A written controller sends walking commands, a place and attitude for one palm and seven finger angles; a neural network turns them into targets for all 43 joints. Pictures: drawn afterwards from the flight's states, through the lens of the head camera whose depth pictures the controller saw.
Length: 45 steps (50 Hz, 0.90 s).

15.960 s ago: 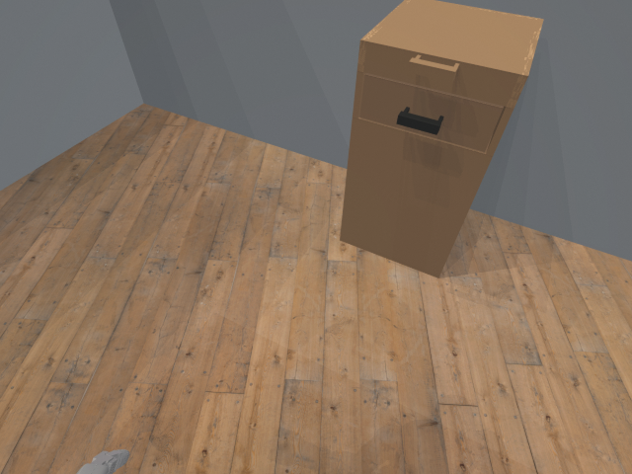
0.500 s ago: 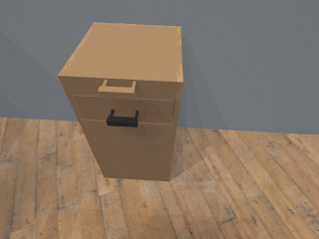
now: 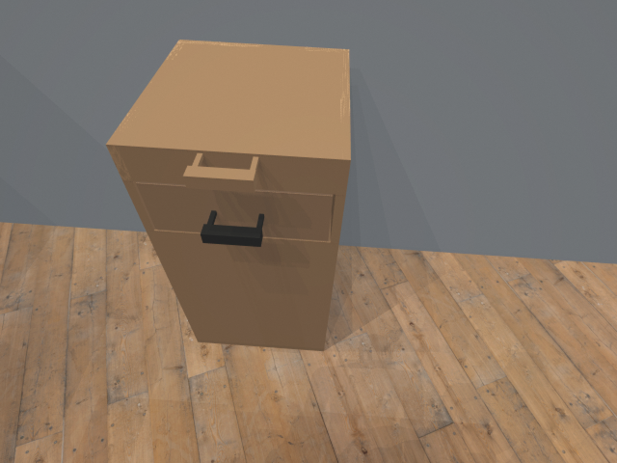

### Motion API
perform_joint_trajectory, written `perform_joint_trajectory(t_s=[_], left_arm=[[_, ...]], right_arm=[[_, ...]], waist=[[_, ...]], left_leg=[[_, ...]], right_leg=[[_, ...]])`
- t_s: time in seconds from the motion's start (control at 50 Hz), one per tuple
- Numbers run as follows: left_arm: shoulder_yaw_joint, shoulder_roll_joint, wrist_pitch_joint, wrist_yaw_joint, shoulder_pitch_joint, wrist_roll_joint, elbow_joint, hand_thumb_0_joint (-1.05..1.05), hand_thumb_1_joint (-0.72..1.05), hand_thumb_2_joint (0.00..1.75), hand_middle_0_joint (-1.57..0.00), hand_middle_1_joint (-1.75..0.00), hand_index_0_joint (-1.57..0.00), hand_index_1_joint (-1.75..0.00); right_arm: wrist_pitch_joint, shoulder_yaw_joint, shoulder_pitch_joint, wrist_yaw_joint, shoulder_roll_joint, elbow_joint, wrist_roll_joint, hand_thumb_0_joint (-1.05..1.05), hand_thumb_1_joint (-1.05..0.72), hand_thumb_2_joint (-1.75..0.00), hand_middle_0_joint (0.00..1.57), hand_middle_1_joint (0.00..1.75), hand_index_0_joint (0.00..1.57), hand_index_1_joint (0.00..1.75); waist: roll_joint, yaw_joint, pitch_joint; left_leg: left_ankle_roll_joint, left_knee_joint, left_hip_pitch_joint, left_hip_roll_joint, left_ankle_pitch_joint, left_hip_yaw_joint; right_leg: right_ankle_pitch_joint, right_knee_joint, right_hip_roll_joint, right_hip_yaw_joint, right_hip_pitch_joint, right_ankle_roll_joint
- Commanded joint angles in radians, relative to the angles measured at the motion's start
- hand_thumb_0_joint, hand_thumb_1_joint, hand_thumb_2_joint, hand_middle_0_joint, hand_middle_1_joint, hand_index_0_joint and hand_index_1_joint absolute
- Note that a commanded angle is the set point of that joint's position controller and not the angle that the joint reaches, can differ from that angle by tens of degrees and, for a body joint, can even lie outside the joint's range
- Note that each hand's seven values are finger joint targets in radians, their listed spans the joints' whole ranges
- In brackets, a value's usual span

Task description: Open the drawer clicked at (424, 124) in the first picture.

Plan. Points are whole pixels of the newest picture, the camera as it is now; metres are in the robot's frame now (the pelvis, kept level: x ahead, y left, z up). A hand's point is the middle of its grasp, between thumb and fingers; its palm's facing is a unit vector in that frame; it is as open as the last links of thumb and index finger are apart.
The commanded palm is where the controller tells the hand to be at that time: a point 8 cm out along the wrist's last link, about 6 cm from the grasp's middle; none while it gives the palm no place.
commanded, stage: look again from close up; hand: left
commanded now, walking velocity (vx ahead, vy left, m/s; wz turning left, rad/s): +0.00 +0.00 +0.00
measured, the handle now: (234, 226) +0.55 +0.19 -0.10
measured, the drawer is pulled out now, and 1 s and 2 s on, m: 0.00 0.00 0.00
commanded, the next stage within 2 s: raise the hand with hooked fingers in 0.28 s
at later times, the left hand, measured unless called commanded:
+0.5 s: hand out of the picture +0.02 +0.17 -0.13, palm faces -0.11 -0.93 -0.36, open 16.7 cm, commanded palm +0.11 +0.19 -0.06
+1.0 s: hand (158, 441) +0.15 +0.20 -0.06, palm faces -0.01 -0.05 -1.00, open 15.4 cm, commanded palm +0.16 +0.19 +0.01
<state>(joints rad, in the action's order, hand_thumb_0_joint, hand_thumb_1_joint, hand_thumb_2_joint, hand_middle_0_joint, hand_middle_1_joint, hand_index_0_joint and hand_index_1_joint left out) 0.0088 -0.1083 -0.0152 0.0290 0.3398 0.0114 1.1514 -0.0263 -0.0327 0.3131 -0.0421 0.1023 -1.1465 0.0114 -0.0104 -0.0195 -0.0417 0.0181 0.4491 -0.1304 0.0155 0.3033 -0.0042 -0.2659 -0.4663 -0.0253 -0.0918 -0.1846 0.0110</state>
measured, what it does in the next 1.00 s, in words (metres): stands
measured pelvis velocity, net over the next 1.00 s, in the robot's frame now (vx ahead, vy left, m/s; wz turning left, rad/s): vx -0.03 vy -0.03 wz -0.04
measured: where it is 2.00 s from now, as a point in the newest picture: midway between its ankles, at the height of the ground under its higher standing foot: outside the picture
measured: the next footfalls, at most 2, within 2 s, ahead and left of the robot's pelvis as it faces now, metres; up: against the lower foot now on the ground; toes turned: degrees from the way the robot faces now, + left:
none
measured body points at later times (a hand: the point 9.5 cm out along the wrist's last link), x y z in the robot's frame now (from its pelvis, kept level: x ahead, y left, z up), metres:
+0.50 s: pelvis +0.00 -0.01 -0.01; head +0.01 -0.02 +0.44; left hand +0.02 +0.22 -0.11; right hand +0.01 -0.24 -0.16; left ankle -0.04 +0.11 -0.74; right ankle -0.01 -0.11 -0.74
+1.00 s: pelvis -0.03 -0.03 -0.04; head +0.00 -0.05 +0.40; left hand +0.15 +0.20 +0.00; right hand +0.22 -0.23 -0.12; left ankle -0.04 +0.11 -0.74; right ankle -0.01 -0.11 -0.74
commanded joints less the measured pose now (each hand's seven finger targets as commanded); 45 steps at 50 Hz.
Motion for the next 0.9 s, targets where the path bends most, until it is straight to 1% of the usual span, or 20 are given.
perform_joint_trajectory(t_s=[0.0, 0.34, 0.36, 0.38, 0.4, 0.42, 0.44, 0.46, 0.48, 0.5, 0.54, 0.58, 0.6, 0.62, 0.66, 0.7, 0.72, 0.76, 0.8, 0.88], left_arm=[[-0.015, -0.072, -0.009, 0.005, 0.079, -0.003, -0.021, 0.00, -0.50, 0.30, -0.15, -0.30, -0.15, -0.30], [-0.015, -0.067, -0.009, 0.007, 0.088, -0.003, -0.022, 0.00, -0.50, 0.30, -0.15, -0.30, -0.15, -0.30], [-0.020, -0.143, -0.042, 0.050, 0.139, 0.007, 0.008, 0.00, -0.50, 0.30, -0.15, -0.30, -0.15, -0.30], [0.108, -0.333, -0.213, 0.047, -0.611, 0.045, -1.573, 0.00, -0.50, 0.30, -0.15, -0.32, -0.15, -0.32], [0.004, -0.305, -0.101, 0.135, -0.276, 0.076, -1.247, 0.00, -0.50, 0.30, -0.16, -0.33, -0.16, -0.33], [-0.004, -0.241, -0.028, 0.193, -0.234, 0.037, -1.192, 0.00, -0.50, 0.30, -0.16, -0.34, -0.16, -0.34], [0.096, -0.080, 0.074, 0.197, 0.054, 0.065, -0.991, 0.00, -0.50, 0.30, -0.16, -0.36, -0.16, -0.36], [0.143, -0.081, 0.063, 0.188, -0.053, 0.078, -1.212, 0.00, -0.50, 0.30, -0.16, -0.37, -0.16, -0.37], [0.134, -0.113, 0.052, 0.194, -0.020, 0.160, -1.244, 0.00, -0.50, 0.30, -0.16, -0.39, -0.16, -0.39], [0.160, -0.127, 0.045, 0.207, -0.001, 0.239, -1.266, 0.00, -0.50, 0.30, -0.17, -0.40, -0.17, -0.40], [0.213, -0.128, 0.034, 0.235, -0.011, 0.370, -1.320, 0.00, -0.50, 0.30, -0.17, -0.43, -0.17, -0.43], [0.228, -0.138, 0.023, 0.289, -0.029, 0.555, -1.300, 0.00, -0.50, 0.30, -0.18, -0.47, -0.18, -0.47], [0.211, -0.132, 0.033, 0.321, 0.022, 0.646, -1.238, 0.00, -0.50, 0.30, -0.18, -0.48, -0.18, -0.48], [0.172, -0.149, 0.040, 0.348, 0.093, 0.720, -1.194, 0.00, -0.50, 0.30, -0.18, -0.50, -0.18, -0.50], [0.092, -0.197, 0.038, 0.394, 0.251, 0.865, -1.129, 0.00, -0.50, 0.30, -0.19, -0.53, -0.19, -0.53], [0.042, -0.220, 0.040, 0.412, 0.324, 0.959, -1.120, 0.00, -0.50, 0.30, -0.19, -0.55, -0.19, -0.55], [-0.008, -0.268, 0.031, 0.420, 0.302, 0.994, -1.159, 0.00, -0.50, 0.30, -0.19, -0.57, -0.19, -0.57], [0.004, -0.273, 0.033, 0.448, 0.218, 1.051, -1.257, 0.00, -0.50, 0.30, -0.20, -0.60, -0.20, -0.60], [0.014, -0.289, 0.051, 0.482, 0.124, 1.095, -1.339, 0.00, -0.50, 0.30, -0.21, -0.63, -0.21, -0.63], [0.004, -0.334, 0.069, 0.538, -0.106, 1.152, -1.412, 0.00, -0.50, 0.30, -0.22, -0.69, -0.22, -0.69]], right_arm=[[-0.010, 0.017, 0.092, -0.005, 0.082, 0.013, -0.002, 0.00, -0.90, -0.90, 0.20, 0.30, 0.20, 0.30], [-0.008, 0.016, 0.097, -0.007, 0.073, 0.008, -0.001, 0.00, -0.90, -0.90, 0.20, 0.30, 0.20, 0.30], [-0.018, 0.032, -0.062, 0.010, 0.128, 0.088, -0.019, 0.00, -0.90, -0.90, 0.20, 0.30, 0.20, 0.30], [-0.171, 0.039, -0.018, -0.041, 0.297, 0.458, -0.069, 0.00, -0.90, -0.90, 0.20, 0.30, 0.20, 0.30], [-0.258, 0.039, -0.148, -0.088, 0.199, 0.380, -0.064, 0.00, -0.90, -0.90, 0.20, 0.30, 0.20, 0.30], [-0.290, 0.074, -0.100, -0.087, 0.208, 0.318, -0.069, 0.00, -0.90, -0.90, 0.20, 0.30, 0.20, 0.30], [-0.285, 0.065, -0.092, -0.077, 0.159, 0.330, -0.090, 0.00, -0.90, -0.90, 0.20, 0.30, 0.20, 0.30], [-0.284, 0.071, -0.117, -0.078, 0.177, 0.413, -0.109, 0.00, -0.90, -0.90, 0.20, 0.30, 0.20, 0.30], [-0.301, 0.080, -0.137, -0.085, 0.210, 0.433, -0.099, 0.00, -0.90, -0.90, 0.20, 0.30, 0.20, 0.30], [-0.319, 0.075, -0.151, -0.085, 0.231, 0.457, -0.084, 0.00, -0.90, -0.90, 0.20, 0.30, 0.20, 0.30], [-0.331, 0.066, -0.135, -0.072, 0.263, 0.530, -0.055, 0.00, -0.90, -0.90, 0.20, 0.30, 0.20, 0.30], [-0.300, 0.079, -0.138, -0.049, 0.276, 0.576, -0.006, 0.00, -0.90, -0.90, 0.20, 0.30, 0.20, 0.30], [-0.266, 0.089, -0.161, -0.033, 0.275, 0.613, 0.018, 0.00, -0.90, -0.90, 0.20, 0.30, 0.20, 0.30], [-0.232, 0.098, -0.186, -0.011, 0.275, 0.651, 0.028, 0.00, -0.90, -0.90, 0.20, 0.30, 0.20, 0.30], [-0.144, 0.105, -0.234, 0.027, 0.269, 0.691, 0.052, 0.00, -0.90, -0.90, 0.20, 0.30, 0.20, 0.30], [-0.048, 0.093, -0.279, 0.061, 0.252, 0.728, 0.051, 0.00, -0.90, -0.90, 0.20, 0.30, 0.20, 0.30], [-0.011, 0.090, -0.299, 0.076, 0.244, 0.744, 0.043, 0.00, -0.90, -0.90, 0.20, 0.30, 0.20, 0.30], [0.043, 0.082, -0.331, 0.091, 0.221, 0.783, 0.040, 0.00, -0.90, -0.90, 0.20, 0.30, 0.20, 0.30], [0.073, 0.082, -0.343, 0.095, 0.209, 0.805, 0.037, 0.00, -0.90, -0.90, 0.20, 0.30, 0.20, 0.30], [0.077, 0.085, -0.339, 0.083, 0.204, 0.786, 0.055, 0.00, -0.90, -0.90, 0.20, 0.30, 0.20, 0.30]], waist=[[0.008, 0.006, -0.047], [0.014, 0.003, -0.063], [-0.039, -0.040, -0.054], [0.294, 0.081, 0.409], [0.402, 0.006, 0.352], [0.336, 0.030, 0.229], [0.142, 0.027, 0.116], [0.014, 0.033, 0.062], [-0.055, 0.026, 0.118], [-0.114, 0.027, 0.087], [-0.147, 0.042, 0.103], [-0.182, 0.055, 0.132], [-0.195, 0.044, 0.139], [-0.143, 0.010, 0.143], [-0.161, -0.071, 0.139], [-0.189, -0.121, 0.155], [-0.171, -0.149, 0.208], [-0.078, -0.155, 0.271], [0.064, -0.141, 0.315], [0.072, -0.065, 0.366]], left_leg=[[0.027, -0.091, -0.101, -0.101, -0.219, 0.070], [0.021, -0.093, -0.099, -0.102, -0.224, 0.066], [-0.022, 0.126, -0.162, -0.095, -0.244, 0.012], [0.029, -0.046, 0.112, -0.022, -0.354, -0.032], [0.026, -0.038, 0.107, -0.049, -0.511, -0.027], [-0.004, -0.036, 0.022, -0.052, -0.378, -0.024], [0.006, -0.034, -0.088, -0.050, -0.297, -0.006], [0.014, -0.023, -0.127, -0.048, -0.242, 0.018], [0.025, 0.009, -0.128, -0.040, -0.200, 0.011], [0.034, 0.035, -0.150, -0.030, -0.147, 0.014], [0.041, 0.098, -0.192, 0.005, -0.109, 0.022], [0.033, 0.163, -0.243, 0.022, -0.111, 0.033], [0.025, 0.188, -0.258, 0.036, -0.091, 0.034], [0.014, 0.197, -0.277, 0.047, -0.080, 0.028], [-0.005, 0.206, -0.360, 0.048, -0.066, 0.003], [-0.012, 0.217, -0.444, 0.049, -0.086, -0.026], [-0.016, 0.222, -0.472, 0.052, -0.104, -0.032], [-0.016, 0.232, -0.471, 0.058, -0.120, -0.045], [-0.013, 0.249, -0.409, 0.061, -0.144, -0.054], [-0.003, 0.320, -0.329, 0.057, -0.134, -0.023]], right_leg=[[0.167, 0.074, -0.088, 0.086, 0.040, 0.025], [0.169, 0.083, -0.086, 0.084, 0.034, 0.029], [0.696, 0.070, -0.148, 0.159, 0.026, 0.008], [0.453, -0.020, -0.038, 0.196, 0.095, 0.034], [0.225, -0.062, -0.004, 0.119, 0.043, 0.048], [0.072, -0.062, 0.012, 0.065, -0.054, 0.031], [0.063, -0.044, 0.008, 0.024, -0.088, 0.022], [0.081, -0.045, 0.010, 0.020, -0.102, 0.013], [0.060, -0.052, 0.016, 0.043, -0.140, 0.016], [0.017, -0.055, 0.022, 0.062, -0.200, 0.019], [-0.055, -0.087, 0.030, 0.076, -0.275, 0.024], [-0.089, -0.123, 0.037, 0.081, -0.348, 0.028], [-0.135, -0.118, 0.035, 0.080, -0.362, 0.030], [-0.164, -0.111, 0.032, 0.099, -0.353, 0.038], [-0.134, -0.140, 0.035, 0.126, -0.325, 0.055], [0.000, -0.181, 0.026, 0.154, -0.261, 0.066], [0.053, -0.202, 0.019, 0.185, -0.207, 0.068], [0.099, -0.240, 0.019, 0.209, -0.172, 0.071], [0.129, -0.250, 0.031, 0.224, -0.191, 0.079], [0.079, -0.243, 0.039, 0.262, -0.307, 0.071]])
